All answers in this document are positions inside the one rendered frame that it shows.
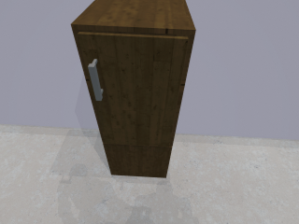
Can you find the handle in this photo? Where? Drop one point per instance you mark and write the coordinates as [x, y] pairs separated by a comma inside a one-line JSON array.
[[95, 81]]

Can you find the cupboard door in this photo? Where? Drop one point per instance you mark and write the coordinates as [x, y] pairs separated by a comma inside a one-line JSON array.
[[140, 77]]

